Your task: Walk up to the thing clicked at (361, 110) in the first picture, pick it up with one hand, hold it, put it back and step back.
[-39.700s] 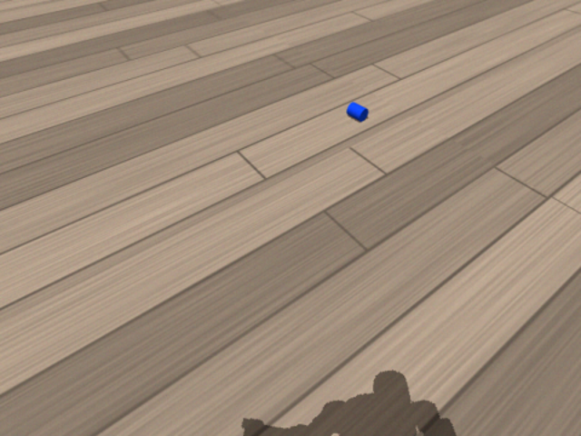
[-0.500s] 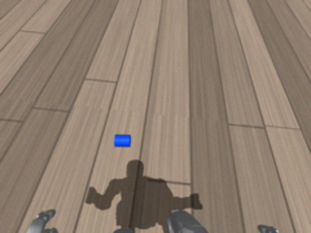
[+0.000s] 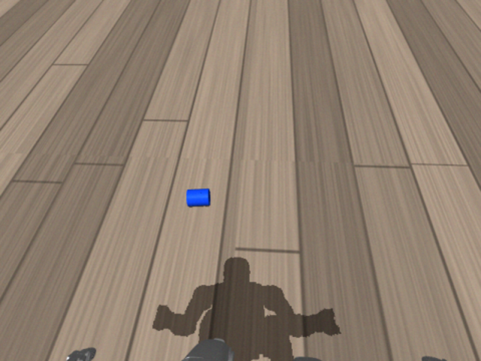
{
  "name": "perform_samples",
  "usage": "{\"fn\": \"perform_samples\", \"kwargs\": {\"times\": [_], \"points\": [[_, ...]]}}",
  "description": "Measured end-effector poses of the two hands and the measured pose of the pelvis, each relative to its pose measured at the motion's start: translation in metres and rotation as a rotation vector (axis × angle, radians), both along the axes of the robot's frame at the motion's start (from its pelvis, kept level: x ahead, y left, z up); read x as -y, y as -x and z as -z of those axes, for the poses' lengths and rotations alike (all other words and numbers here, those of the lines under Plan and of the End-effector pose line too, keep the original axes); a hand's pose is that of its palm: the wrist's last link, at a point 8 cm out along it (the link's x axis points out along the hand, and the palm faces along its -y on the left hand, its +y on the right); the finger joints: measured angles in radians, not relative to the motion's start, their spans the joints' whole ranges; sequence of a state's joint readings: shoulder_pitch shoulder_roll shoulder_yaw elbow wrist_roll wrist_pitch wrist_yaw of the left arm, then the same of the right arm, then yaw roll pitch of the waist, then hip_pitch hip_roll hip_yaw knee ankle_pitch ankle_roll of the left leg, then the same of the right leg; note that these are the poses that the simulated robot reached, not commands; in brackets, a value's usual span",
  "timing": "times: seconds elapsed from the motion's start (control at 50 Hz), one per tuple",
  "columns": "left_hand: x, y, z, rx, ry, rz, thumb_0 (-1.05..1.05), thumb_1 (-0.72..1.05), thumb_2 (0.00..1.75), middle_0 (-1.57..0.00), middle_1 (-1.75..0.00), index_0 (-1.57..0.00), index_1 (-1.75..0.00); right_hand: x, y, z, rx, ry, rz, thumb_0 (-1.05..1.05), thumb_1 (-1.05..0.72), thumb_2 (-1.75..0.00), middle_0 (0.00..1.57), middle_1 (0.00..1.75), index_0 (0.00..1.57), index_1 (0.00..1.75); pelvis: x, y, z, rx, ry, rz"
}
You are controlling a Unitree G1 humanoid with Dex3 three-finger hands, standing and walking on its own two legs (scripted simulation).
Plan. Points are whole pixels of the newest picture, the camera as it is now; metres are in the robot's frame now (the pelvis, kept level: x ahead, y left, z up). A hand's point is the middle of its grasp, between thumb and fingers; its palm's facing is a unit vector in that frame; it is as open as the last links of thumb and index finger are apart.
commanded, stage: step back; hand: left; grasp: from above
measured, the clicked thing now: (198, 197) +0.88 +0.27 -0.72
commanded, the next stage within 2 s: stand in 1.62 s
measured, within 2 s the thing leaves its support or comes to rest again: neither
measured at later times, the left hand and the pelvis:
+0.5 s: hand out of the picture -0.10 +0.24 -0.16, palm faces -0.03 -0.92 -0.40, open 7.4 cm; pelvis -0.18 -0.03 -0.01, yaw -1 degrees
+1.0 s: hand out of the picture -0.19 +0.24 -0.14, palm faces +0.06 -0.92 -0.39, open 7.4 cm; pelvis -0.24 -0.04 +0.00, yaw +3 degrees
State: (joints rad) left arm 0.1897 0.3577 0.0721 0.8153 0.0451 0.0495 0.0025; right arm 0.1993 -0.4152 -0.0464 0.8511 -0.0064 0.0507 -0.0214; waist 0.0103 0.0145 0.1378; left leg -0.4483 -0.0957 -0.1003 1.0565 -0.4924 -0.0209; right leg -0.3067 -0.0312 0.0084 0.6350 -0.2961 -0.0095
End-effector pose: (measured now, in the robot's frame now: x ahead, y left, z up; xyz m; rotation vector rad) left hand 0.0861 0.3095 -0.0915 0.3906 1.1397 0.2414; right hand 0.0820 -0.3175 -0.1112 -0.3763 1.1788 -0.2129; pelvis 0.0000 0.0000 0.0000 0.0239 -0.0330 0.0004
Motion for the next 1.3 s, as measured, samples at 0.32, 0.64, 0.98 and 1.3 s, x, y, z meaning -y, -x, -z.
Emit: {"fn": "perform_samples", "kwargs": {"times": [0.32, 0.64, 0.98, 1.3], "points": [[0.000, 0.084, 0.017, 0.051, 0.057, -0.013, 0.01, 0.91, 0.90, -0.20, -0.30, -0.20, -0.30, -0.010, 0.098, -0.018, 0.005, 0.034, -0.055, 0.01, -0.90, -0.90, 0.21, 0.30, 0.21, 0.30, 0.004, 0.112, -0.001, -0.001, 0.043, -0.022], [0.032, 0.258, 0.006, -0.076, 0.001, -0.061, 0.01, 0.90, 0.90, -0.21, -0.30, -0.21, -0.30, 0.035, 0.198, 0.001, 0.021, -0.012, -0.029, 0.00, -0.91, -0.90, 0.20, 0.30, 0.20, 0.30, 0.037, 0.212, 0.001, 0.008, 0.004, -0.002], [0.021, 0.285, 0.012, -0.036, 0.034, -0.095, 0.01, 0.91, 0.90, -0.20, -0.30, -0.20, -0.30, 0.014, 0.248, 0.000, -0.020, -0.057, -0.041, 0.01, -0.90, -0.90, 0.21, 0.30, 0.21, 0.30, 0.037, 0.236, -0.002, 0.017, 0.021, -0.048], [0.011, 0.271, 0.027, -0.048, 0.084, -0.150, 0.01, 0.90, 0.90, -0.21, -0.30, -0.20, -0.30, -0.004, 0.186, -0.007, -0.004, -0.004, -0.098, 0.01, -0.91, -0.90, 0.20, 0.29, 0.20, 0.30, 0.012, 0.209, 0.000, 0.012, 0.020, -0.087]]}}
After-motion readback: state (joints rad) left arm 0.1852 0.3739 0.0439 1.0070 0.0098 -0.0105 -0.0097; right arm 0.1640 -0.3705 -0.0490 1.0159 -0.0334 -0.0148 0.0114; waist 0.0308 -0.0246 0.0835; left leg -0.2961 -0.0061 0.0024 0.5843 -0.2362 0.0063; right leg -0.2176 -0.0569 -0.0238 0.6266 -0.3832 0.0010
